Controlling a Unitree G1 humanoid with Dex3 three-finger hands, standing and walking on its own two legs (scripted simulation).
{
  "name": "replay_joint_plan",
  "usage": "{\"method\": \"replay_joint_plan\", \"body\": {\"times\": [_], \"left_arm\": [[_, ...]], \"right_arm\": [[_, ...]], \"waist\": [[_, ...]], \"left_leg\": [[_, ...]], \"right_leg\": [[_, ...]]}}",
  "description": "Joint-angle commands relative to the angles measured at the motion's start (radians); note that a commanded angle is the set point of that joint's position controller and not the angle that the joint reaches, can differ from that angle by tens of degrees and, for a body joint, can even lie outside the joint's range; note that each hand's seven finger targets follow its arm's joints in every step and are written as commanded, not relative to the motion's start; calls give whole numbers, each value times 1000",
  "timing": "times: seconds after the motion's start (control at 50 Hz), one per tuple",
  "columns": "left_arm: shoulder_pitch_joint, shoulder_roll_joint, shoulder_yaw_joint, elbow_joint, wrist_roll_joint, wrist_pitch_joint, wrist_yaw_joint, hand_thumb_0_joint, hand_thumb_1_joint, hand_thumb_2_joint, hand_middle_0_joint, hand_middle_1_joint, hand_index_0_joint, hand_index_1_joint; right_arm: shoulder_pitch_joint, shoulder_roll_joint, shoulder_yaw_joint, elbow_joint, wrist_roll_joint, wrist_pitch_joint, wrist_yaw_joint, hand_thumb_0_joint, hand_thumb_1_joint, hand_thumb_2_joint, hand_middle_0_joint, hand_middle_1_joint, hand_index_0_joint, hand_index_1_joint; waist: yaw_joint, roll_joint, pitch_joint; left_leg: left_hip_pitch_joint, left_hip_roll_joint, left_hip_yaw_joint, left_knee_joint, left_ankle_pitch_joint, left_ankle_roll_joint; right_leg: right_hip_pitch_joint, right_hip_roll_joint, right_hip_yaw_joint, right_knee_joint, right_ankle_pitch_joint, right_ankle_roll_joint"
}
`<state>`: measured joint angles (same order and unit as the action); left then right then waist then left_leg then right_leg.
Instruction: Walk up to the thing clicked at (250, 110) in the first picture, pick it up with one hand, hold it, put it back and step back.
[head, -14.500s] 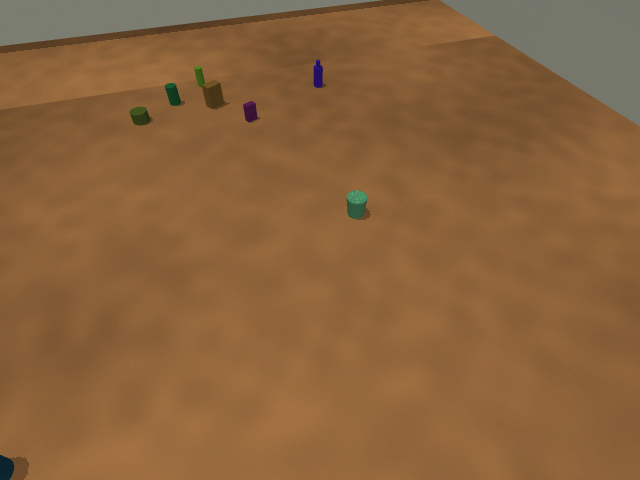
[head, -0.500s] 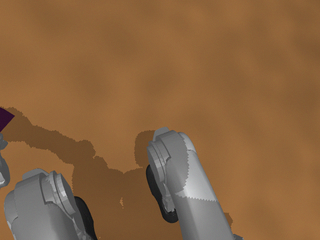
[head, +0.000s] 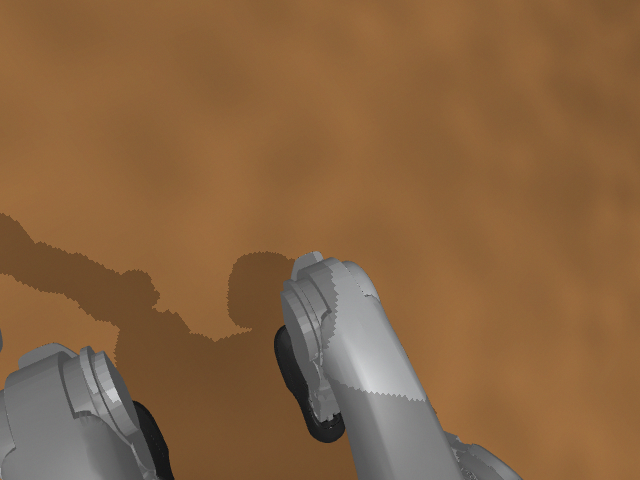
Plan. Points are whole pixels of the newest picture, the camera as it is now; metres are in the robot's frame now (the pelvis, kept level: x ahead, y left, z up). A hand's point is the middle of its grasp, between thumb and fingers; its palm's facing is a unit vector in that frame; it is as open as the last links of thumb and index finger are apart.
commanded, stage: rest palm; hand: left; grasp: from above
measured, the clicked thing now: out of the picture +0.47 +0.31 -0.27
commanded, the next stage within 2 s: close in 0.90 s
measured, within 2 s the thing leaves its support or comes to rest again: neither
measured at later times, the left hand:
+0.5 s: hand out of the picture +0.46 +0.30 -0.23, palm faces -0.31 -0.31 -0.90, open 14.5 cm
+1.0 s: hand out of the picture +0.47 +0.31 -0.25, palm faces -0.29 -0.31 -0.90, open 14.4 cm
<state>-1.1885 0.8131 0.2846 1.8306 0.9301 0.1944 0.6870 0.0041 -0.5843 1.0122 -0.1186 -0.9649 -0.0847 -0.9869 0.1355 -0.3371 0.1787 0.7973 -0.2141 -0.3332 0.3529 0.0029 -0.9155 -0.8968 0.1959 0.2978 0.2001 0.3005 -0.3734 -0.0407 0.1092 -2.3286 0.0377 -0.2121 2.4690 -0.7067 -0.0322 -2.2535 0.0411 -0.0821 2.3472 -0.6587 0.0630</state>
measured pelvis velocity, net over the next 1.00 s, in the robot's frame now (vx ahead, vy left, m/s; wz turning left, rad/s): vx -0.01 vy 0.01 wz -0.06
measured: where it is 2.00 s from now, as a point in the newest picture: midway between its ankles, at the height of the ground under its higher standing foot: (242, 443)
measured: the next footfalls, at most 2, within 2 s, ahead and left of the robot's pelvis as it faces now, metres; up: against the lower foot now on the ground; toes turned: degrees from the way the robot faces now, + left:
none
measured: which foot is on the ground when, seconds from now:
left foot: down 0.00-1.00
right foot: down 0.00-1.00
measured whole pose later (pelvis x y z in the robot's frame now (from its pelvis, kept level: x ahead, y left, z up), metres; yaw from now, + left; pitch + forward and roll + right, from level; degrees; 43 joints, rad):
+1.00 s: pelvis -0.01 +0.01 +0.00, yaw -3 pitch +28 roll -14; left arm -1.24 1.00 0.24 1.85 0.94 0.15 0.71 0.00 -0.59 1.02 -0.12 -0.96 -0.08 -0.99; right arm 0.16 -0.37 0.29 0.75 -0.24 -0.38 0.36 0.00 -0.92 -0.90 0.20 0.30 0.20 0.30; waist -0.44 -0.13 0.23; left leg -2.31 0.03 -0.27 2.50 -0.71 -0.02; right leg -2.19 0.05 -0.14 2.32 -0.65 0.07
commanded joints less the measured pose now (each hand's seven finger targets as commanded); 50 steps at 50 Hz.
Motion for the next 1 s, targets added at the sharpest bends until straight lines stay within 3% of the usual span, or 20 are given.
{"method": "replay_joint_plan", "body": {"times": [0.0, 0.02, 0.04, 0.06, 0.16, 0.18, 0.2, 0.22, 0.24, 0.28, 0.4, 0.44, 0.46, 0.5, 0.54, 0.62, 0.64, 0.7, 0.92, 0.98], "left_arm": [[-293, 250, -11, -112, -1, -15, 27, 0, -611, 1027, -98, -956, -62, -990], [-303, 271, -5, -113, -5, -22, 27, 0, -611, 1024, -96, -967, -62, -999], [-322, 262, -26, -127, 0, -30, 27, 0, -611, 1026, -98, -964, -63, -997], [-311, 304, 6, -118, 4, -34, 33, 0, -611, 1033, -99, -953, -61, -989], [-322, 311, -33, -138, 18, -53, 34, 0, -611, 1037, -98, -947, -57, -986], [-317, 325, -18, -135, 17, -52, 36, 0, -611, 1056, -102, -929, -53, -976], [-307, 309, -33, -133, 20, -51, 33, 0, -611, 1048, -99, -933, -53, -977], [-276, 339, -14, -121, 24, -49, 38, 0, -611, 1053, -101, -934, -54, -979], [-286, 320, -33, -118, 20, -49, 36, 0, -611, 1054, -105, -925, -56, -972], [-251, 325, -20, -98, 20, -37, 34, 0, -611, 1053, -100, -932, -53, -977], [-228, 309, -32, -69, 10, -25, 39, 0, -611, 1039, -98, -937, -55, -978], [-243, 338, -22, -65, 16, -26, 40, 0, -611, 1028, -99, -941, -61, -977], [-256, 315, -42, -75, 15, -28, 33, 0, -611, 1026, -102, -937, -64, -973], [-267, 333, -33, -72, 12, -33, 33, 0, -611, 1027, -101, -945, -64, -980], [-266, 363, -17, -67, 24, -42, 37, 0, -611, 1022, -103, -947, -66, -981], [-282, 369, -29, -61, 36, -57, 37, 0, -604, 1015, -104, -959, -71, -990], [-293, 338, -54, -68, 29, -59, 33, 0, -604, 1012, -102, -960, -70, -990], [-289, 368, -51, -68, 26, -67, 33, 0, -608, 1018, -102, -963, -69, -994], [-303, 374, -70, -80, 20, -46, 57, 0, -608, 1022, -99, -963, -65, -995], [-302, 406, -45, -85, 14, -35, 50, 0, -611, 1030, -98, -959, -60, -994]], "right_arm": [[283, -305, -54, 35, -2, -10, 0, 0, -904, -905, 199, 301, 199, 301], [281, -304, -49, 35, -8, -9, -1, 0, -907, -906, 199, 301, 199, 301], [272, -308, -46, 34, -5, -16, -3, 0, -907, -906, 199, 301, 199, 301], [290, -310, -44, 41, -7, -14, -4, 0, -905, -906, 199, 301, 199, 301], [266, -323, -35, 38, -9, -22, -6, 0, -906, -907, 199, 301, 199, 301], [286, -321, -30, 47, -13, -23, -3, 0, -908, -907, 199, 301, 199, 301], [269, -330, -30, 36, -11, -27, -1, 0, -908, -907, 199, 301, 199, 301], [289, -334, -35, 55, -10, -22, -2, 0, -908, -908, 199, 301, 199, 301], [261, -329, -30, 33, -7, -23, 0, 0, -909, -908, 199, 301, 199, 301], [287, -336, -27, 51, -8, -25, 4, 0, -910, -908, 199, 301, 199, 301], [277, -338, -19, 28, -1, -28, 12, 0, -907, -907, 199, 301, 199, 301], [283, -347, -16, 33, -3, -32, 12, 0, -905, -906, 199, 301, 199, 301], [276, -337, -11, 23, -9, -34, 13, 0, -906, -906, 199, 301, 199, 301], [277, -348, -8, 23, -11, -41, 12, 0, -906, -907, 199, 301, 199, 301], [289, -358, -6, 29, -12, -44, 11, 0, -906, -907, 199, 301, 199, 301], [281, -358, 5, 18, -16, -51, 8, 0, -907, -908, 199, 301, 199, 301], [268, -357, 2, 13, -18, -54, 7, 0, -908, -908, 199, 301, 199, 301], [255, -358, 11, 12, -12, -56, 1, 0, -908, -908, 199, 301, 199, 301], [255, -368, 30, 1, -20, -49, 11, 0, -910, -910, 199, 301, 199, 301], [269, -370, 35, -8, -16, -44, 11, 0, -910, -910, 199, 301, 199, 301]], "waist": [[-57, 349, -671], [-64, 350, -667], [-62, 381, -668], [-65, 390, -656], [-64, 467, -651], [-71, 457, -647], [-67, 459, -644], [-61, 469, -652], [-64, 454, -637], [-72, 433, -617], [-74, 414, -592], [-85, 411, -563], [-101, 407, -550], [-107, 402, -543], [-105, 416, -548], [-119, 421, -547], [-123, 427, -533], [-119, 426, -528], [-130, 477, -538], [-125, 466, -551]], "left_leg": [[446, 4, 119, -204, 236, 54], [432, 5, 122, -201, 223, 55], [453, 5, 120, -204, 202, 52], [463, 7, 116, -208, 201, 50], [503, 13, 110, -214, 160, 41], [503, 13, 107, -208, 181, 41], [511, 12, 105, -208, 182, 39], [519, 16, 100, -219, 198, 36], [496, 18, 98, -207, 191, 39], [492, 14, 93, -205, 215, 40], [477, 19, 77, -227, 238, 39], [467, 20, 72, -224, 221, 41], [463, 18, 77, -219, 215, 42], [460, 19, 76, -215, 212, 43], [470, 21, 74, -221, 212, 42], [482, 22, 68, -224, 184, 39], [485, 19, 73, -222, 162, 37], [486, 24, 63, -231, 139, 36], [527, 33, 56, -214, 252, 26], [509, 33, 61, -212, 262, 31]], "right_leg": [[405, 24, -126, -222, 260, -75], [434, 27, -124, -233, 261, -71], [412, 26, -126, -229, 237, -76], [417, 27, -133, -234, 232, -76], [403, 32, -146, -232, 197, -86], [411, 28, -152, -226, 217, -84], [395, 28, -158, -217, 214, -86], [416, 33, -160, -223, 229, -87], [406, 32, -159, -218, 227, -85], [398, 32, -169, -218, 246, -83], [409, 40, -173, -220, 268, -84], [385, 39, -177, -218, 253, -82], [388, 40, -174, -218, 251, -82], [388, 40, -173, -221, 249, -80], [400, 41, -176, -225, 244, -81], [404, 40, -183, -231, 224, -79], [390, 38, -181, -231, 207, -80], [393, 38, -186, -236, 192, -78], [427, 35, -189, -221, 299, -77], [449, 40, -185, -234, 305, -75]]}}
